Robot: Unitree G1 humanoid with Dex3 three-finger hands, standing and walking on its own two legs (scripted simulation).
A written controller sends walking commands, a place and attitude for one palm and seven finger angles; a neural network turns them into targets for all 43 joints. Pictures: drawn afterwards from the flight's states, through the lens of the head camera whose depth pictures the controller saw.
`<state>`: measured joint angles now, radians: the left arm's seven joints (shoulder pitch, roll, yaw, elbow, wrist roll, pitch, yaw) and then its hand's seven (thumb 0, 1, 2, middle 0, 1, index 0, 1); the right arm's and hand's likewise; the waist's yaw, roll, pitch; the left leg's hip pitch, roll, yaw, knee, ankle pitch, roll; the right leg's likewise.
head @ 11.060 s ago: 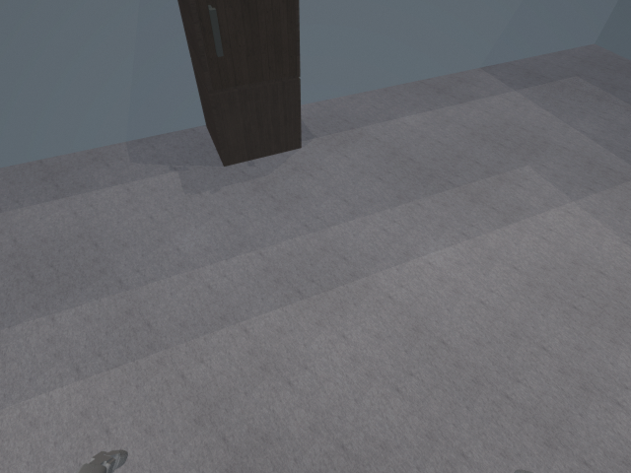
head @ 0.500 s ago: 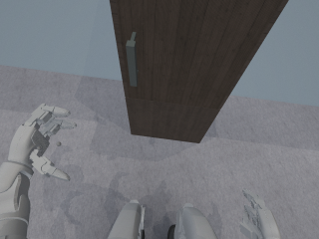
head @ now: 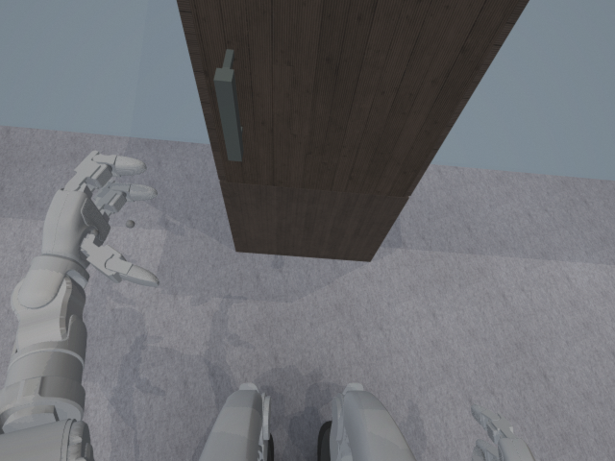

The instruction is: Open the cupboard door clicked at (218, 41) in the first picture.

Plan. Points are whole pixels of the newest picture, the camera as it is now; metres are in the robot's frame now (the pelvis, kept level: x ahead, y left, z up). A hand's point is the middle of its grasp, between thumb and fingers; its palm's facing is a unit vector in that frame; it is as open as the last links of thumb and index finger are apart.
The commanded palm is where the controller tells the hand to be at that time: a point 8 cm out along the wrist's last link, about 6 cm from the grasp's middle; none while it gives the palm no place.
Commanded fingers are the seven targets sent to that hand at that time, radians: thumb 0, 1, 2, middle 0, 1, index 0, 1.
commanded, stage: move the hooked fingers beside the handle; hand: left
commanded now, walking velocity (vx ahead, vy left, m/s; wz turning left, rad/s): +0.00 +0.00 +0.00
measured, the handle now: (232, 109) +0.60 +0.13 +0.02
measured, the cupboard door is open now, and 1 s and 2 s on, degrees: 0 0 0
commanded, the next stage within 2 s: slide the fingers in behind the handle in 1.68 s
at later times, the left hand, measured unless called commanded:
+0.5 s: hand (173, 167) +0.48 +0.20 +0.02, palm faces -0.04 -1.00 -0.02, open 14.0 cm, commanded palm +0.47 +0.24 +0.02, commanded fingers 0.00 -0.50 0.30 -0.30 -1.20 -0.30 -1.20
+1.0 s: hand (197, 130) +0.56 +0.18 +0.01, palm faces -0.01 -1.00 -0.03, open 13.6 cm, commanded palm +0.54 +0.20 +0.01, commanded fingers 0.00 -0.50 0.30 -0.30 -1.20 -0.30 -1.20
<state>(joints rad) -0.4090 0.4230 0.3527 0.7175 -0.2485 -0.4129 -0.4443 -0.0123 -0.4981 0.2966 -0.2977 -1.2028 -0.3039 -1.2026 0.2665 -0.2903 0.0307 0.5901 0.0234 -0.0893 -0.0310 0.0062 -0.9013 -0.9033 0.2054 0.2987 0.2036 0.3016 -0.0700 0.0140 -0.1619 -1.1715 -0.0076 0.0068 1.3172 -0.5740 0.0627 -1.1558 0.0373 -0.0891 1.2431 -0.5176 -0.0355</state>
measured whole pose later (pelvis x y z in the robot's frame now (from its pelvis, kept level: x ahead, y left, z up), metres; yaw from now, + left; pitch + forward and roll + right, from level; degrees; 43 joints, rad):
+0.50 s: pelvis +0.00 +0.00 -0.01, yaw -1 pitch +28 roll -4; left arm -0.78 0.48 0.38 1.06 -0.13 -0.47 -0.32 -0.01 -0.50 0.30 -0.30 -1.20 -0.30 -1.20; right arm 0.30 -0.28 0.05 0.61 -0.01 0.02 0.00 0.00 -0.90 -0.90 0.21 0.30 0.20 0.30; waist -0.15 0.03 -0.15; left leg -1.28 0.00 0.01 1.37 -0.58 0.06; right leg -1.26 0.04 -0.09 1.29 -0.52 -0.04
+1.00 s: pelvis -0.01 -0.01 -0.04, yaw -2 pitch +33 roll -5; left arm -1.08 0.65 0.45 1.24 -0.02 -0.43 -0.26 -0.01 -0.50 0.30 -0.32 -1.22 -0.35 -1.25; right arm 0.35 -0.28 0.08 0.59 -0.05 0.09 0.02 0.00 -0.90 -0.90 0.20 0.30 0.20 0.30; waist -0.24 0.05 -0.13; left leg -1.45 0.02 -0.02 1.47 -0.60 0.05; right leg -1.43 0.06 -0.12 1.37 -0.53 -0.05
